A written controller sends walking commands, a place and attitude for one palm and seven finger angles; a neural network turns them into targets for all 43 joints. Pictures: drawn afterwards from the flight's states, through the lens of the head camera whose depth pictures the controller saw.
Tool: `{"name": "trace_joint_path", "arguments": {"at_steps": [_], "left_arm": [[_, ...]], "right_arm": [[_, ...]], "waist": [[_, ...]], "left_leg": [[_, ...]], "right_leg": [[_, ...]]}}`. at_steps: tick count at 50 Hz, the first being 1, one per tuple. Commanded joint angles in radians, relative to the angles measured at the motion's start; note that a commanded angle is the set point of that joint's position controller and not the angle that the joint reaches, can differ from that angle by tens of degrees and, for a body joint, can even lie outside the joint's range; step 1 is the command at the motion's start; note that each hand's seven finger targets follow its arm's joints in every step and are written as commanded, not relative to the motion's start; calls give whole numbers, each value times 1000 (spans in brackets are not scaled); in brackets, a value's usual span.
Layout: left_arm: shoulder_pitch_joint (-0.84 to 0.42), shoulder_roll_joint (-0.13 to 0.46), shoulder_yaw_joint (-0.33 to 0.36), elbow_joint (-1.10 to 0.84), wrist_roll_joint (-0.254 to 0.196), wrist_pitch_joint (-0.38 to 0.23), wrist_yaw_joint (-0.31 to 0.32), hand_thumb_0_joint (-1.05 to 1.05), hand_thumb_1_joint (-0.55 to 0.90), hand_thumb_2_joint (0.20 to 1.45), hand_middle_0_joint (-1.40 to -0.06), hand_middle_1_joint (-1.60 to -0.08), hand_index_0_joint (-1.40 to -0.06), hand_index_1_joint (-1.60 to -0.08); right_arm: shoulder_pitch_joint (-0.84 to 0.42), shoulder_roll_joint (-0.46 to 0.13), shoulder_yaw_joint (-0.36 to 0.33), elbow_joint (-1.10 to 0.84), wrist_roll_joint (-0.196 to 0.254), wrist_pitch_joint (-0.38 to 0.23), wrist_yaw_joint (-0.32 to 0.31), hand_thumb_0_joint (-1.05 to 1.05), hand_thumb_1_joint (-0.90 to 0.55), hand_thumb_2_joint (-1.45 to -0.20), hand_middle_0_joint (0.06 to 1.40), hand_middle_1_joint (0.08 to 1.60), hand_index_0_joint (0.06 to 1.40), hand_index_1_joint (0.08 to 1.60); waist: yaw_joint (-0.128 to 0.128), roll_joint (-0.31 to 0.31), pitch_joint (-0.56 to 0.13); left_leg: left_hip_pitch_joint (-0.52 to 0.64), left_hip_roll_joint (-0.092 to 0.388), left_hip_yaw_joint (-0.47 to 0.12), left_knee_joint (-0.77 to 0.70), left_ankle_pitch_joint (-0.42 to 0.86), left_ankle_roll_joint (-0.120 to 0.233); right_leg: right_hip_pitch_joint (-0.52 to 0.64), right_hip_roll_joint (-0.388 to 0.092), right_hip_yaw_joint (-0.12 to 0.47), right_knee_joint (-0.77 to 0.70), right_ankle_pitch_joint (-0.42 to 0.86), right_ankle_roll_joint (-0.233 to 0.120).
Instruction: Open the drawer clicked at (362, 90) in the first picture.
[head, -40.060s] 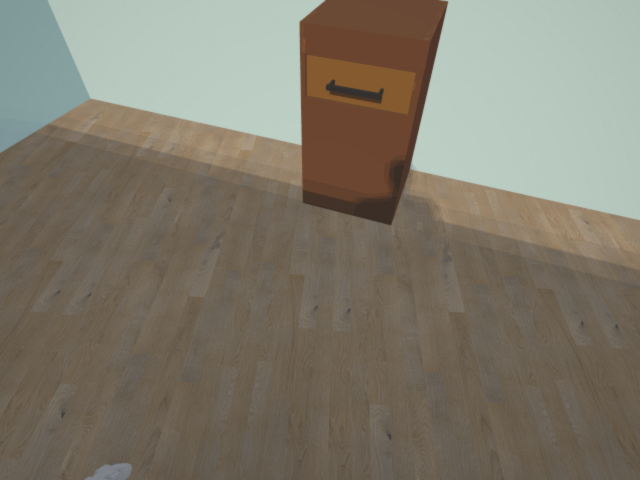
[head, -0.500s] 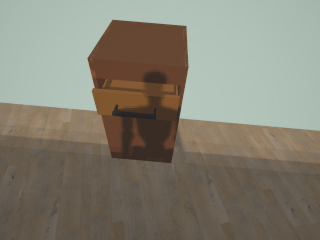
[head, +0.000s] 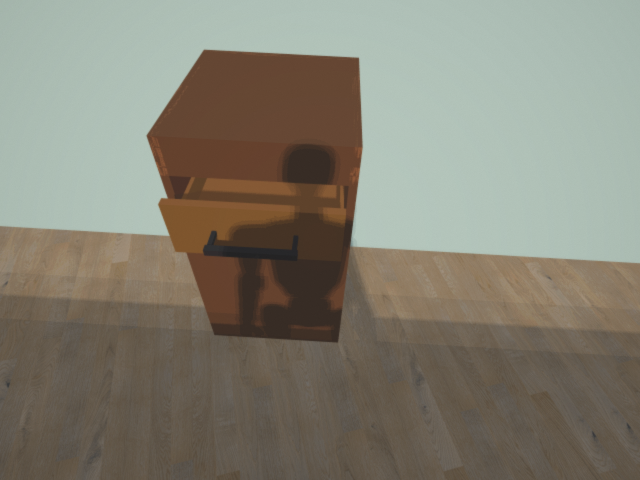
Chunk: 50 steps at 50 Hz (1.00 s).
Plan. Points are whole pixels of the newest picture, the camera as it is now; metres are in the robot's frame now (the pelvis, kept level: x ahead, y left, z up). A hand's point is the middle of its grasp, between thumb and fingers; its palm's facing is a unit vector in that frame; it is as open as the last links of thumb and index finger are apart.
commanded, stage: shuffle to correct the standing spot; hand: left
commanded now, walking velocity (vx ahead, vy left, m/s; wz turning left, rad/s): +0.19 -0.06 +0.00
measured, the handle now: (252, 245) +0.59 +0.18 -0.14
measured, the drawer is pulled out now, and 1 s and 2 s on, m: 0.09 0.09 0.09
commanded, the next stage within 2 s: come to a stop and stand still in 0.10 s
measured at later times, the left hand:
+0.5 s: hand out of the picture +0.12 +0.20 -0.17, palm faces +0.02 -0.99 -0.16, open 7.3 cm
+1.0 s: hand out of the picture +0.14 +0.15 -0.17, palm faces +0.03 -0.98 -0.18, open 7.2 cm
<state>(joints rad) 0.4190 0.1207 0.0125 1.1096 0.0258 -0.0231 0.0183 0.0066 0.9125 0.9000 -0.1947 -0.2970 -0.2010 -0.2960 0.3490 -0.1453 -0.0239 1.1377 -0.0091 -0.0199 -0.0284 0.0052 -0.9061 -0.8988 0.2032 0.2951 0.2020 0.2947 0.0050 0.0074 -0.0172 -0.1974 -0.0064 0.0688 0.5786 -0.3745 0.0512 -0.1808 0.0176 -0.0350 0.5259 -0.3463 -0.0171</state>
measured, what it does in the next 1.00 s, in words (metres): steps on the spot: left foot, then right foot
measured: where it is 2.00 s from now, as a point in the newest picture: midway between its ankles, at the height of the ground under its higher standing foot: outside the picture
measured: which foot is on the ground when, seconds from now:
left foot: up 0.00-0.20, down 0.22-1.00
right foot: down 0.00-0.22, up 0.24-0.64, down 0.66-1.00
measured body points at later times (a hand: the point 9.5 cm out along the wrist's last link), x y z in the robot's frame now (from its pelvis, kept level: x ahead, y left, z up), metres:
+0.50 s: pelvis +0.08 +0.02 +0.01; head +0.10 +0.05 +0.46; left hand +0.12 +0.25 -0.16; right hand +0.10 -0.21 -0.14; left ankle +0.10 +0.10 -0.73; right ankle +0.10 -0.13 -0.68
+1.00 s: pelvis +0.07 -0.03 +0.01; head +0.08 -0.01 +0.46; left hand +0.14 +0.20 -0.15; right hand +0.07 -0.25 -0.15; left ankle +0.07 +0.09 -0.73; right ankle +0.08 -0.14 -0.73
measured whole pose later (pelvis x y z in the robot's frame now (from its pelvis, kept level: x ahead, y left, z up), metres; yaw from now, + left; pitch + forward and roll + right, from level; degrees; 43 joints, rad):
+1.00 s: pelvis +0.07 -0.03 +0.01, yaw -1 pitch -1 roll -1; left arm 0.20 0.17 0.03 1.04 0.01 0.02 0.04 0.00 0.95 0.90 -0.20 -0.30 -0.21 -0.30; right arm 0.27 -0.12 -0.02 1.13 -0.01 0.02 -0.03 0.01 -0.91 -0.90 0.20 0.29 0.20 0.29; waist 0.00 -0.03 0.02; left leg -0.19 0.04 0.07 0.48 -0.27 0.00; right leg -0.20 0.00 -0.08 0.45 -0.22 -0.01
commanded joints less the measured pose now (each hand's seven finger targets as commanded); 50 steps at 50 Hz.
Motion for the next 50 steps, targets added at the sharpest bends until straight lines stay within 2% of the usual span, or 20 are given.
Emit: {"name": "trace_joint_path", "arguments": {"at_steps": [1,5,9,10,11,12,13,14,17,19,28,31,32,33,34,36,40,43,45,50], "left_arm": [[228,141,37,35,0,-31,20,0,900,900,-200,-300,-200,-300],[162,128,36,18,6,-35,27,0,900,900,-200,-300,-200,-300],[26,122,34,-6,-6,-24,12,0,900,900,-200,-300,-200,-300],[36,97,30,-3,-10,-21,6,0,900,900,-200,-300,-200,-300],[49,53,24,-24,-16,-17,1,0,900,900,-200,-300,-200,-300],[51,74,24,-53,-10,-11,5,0,900,900,-200,-300,-200,-300],[40,65,28,-57,-2,0,11,0,900,900,-200,-300,-200,-300],[9,41,20,-44,7,8,14,0,900,900,-200,-300,-200,-300],[55,13,16,-26,-3,38,9,0,900,900,-200,-300,-200,-300],[59,26,20,-35,-9,61,10,0,900,900,-200,-300,-200,-300],[-131,73,39,-156,-5,72,11,0,900,900,-200,-300,-200,-300],[-92,91,45,-149,-5,54,13,0,900,900,-200,-300,-200,-300],[-86,122,45,-148,0,43,16,0,900,900,-200,-300,-200,-300],[-104,170,49,-151,4,31,23,0,900,900,-200,-300,-200,-300],[-122,219,52,-154,-1,26,25,0,900,900,-200,-300,-200,-300],[-164,204,47,-162,1,25,26,0,900,900,-200,-300,-200,-300],[-216,165,36,-155,-9,21,25,0,900,900,-200,-300,-200,-300],[-199,150,34,-133,-19,25,21,0,900,900,-200,-300,-200,-300],[-180,114,24,-119,-26,27,15,0,900,900,-200,-300,-200,-300],[-130,112,15,-61,-17,23,15,0,900,900,-200,-300,-200,-300]], "right_arm": [[-101,-51,-3,-101,-8,-30,8,0,-900,-900,200,300,200,300],[-164,-39,-9,-126,-1,-32,20,0,-900,-900,200,300,200,300],[40,-27,-10,-61,-7,-31,17,0,-900,-900,200,300,200,300],[144,-88,-25,-21,-12,-35,7,0,-900,-900,200,300,200,300],[234,-198,-48,-8,-23,-41,-1,0,-900,-900,200,300,200,300],[240,-240,-49,-19,-10,-31,-8,0,-900,-900,200,300,200,300],[143,-222,-45,-50,-10,-19,-11,0,-900,-900,200,300,200,300],[61,-161,-29,-64,-11,-22,-15,0,-900,-900,200,300,200,300],[-49,-109,2,-89,-4,-29,-26,0,-900,-900,200,300,200,300],[-70,-131,-6,-90,-3,-18,-30,0,-900,-900,200,300,200,300],[-51,-165,-54,-103,-18,18,-23,0,-900,-900,200,300,200,300],[-50,-161,-62,-101,-13,27,-13,0,-900,-900,200,300,200,300],[-31,-134,-59,-101,-7,28,-6,0,-900,-900,200,300,200,300],[-10,-76,-50,-107,0,31,-3,0,-900,-900,200,300,200,300],[-13,-34,-40,-122,2,42,-1,0,-900,-900,200,300,200,300],[-46,-29,-39,-120,0,59,0,0,-900,-900,200,300,200,300],[-16,-37,-27,-78,-1,51,1,0,-900,-900,200,300,200,300],[16,-41,-20,-48,-2,38,-2,0,-900,-900,200,300,200,300],[-26,-88,-13,-48,-9,21,-7,0,-900,-900,200,300,200,300],[-72,-81,-1,-33,-6,15,-1,0,-900,-900,200,300,200,300]], "waist": [[65,-156,109],[44,-89,110],[-87,-93,90],[-117,12,44],[-128,259,-7],[-105,233,-33],[-75,105,38],[-47,32,128],[20,95,153],[26,118,71],[-16,165,24],[10,94,-17],[6,6,-20],[-12,-163,-15],[-19,-245,-2],[-18,-214,-9],[-34,-177,26],[-38,-78,40],[-2,73,59],[19,82,82]], "left_leg": [[-454,31,9,346,-173,-9],[-446,81,-25,322,-139,-7],[59,18,66,-16,177,-10],[213,84,-34,-81,175,9],[271,355,-410,-246,220,108],[244,480,-563,-324,312,185],[114,494,-508,-333,301,221],[-22,436,-390,-329,413,187],[-153,341,-163,-305,744,134],[-91,316,-95,-275,756,125],[12,314,-115,-221,680,127],[-24,263,-100,-129,492,64],[-55,202,-71,-73,365,18],[-133,108,4,18,123,-37],[-165,50,17,84,-104,-60],[-145,60,-36,212,-145,-57],[-115,61,-29,137,-47,-68],[38,72,-38,-143,165,-67],[-20,171,-148,-228,287,-26],[-87,145,-130,-302,124,-33]], "right_leg": [[282,-338,392,-213,542,-235],[236,-311,267,-196,594,-222],[-121,-166,83,-66,381,-114],[-208,-110,54,122,305,-76],[-351,-5,-50,418,-31,-8],[-379,-7,22,581,-236,-13],[-361,-57,56,629,-223,-16],[-347,-86,62,619,-160,-5],[-194,-110,50,481,-47,37],[-158,-96,28,393,-22,47],[-151,-64,-5,224,-33,38],[1,-58,-23,-28,145,38],[48,-84,16,-130,260,33],[72,-230,179,-170,458,-12],[25,-344,228,-192,576,-80],[-41,-318,200,-211,494,-137],[-26,-250,121,-190,462,-133],[-82,-206,110,-147,306,-81],[-41,-117,63,-137,233,-8],[54,-117,59,-178,201,8]]}}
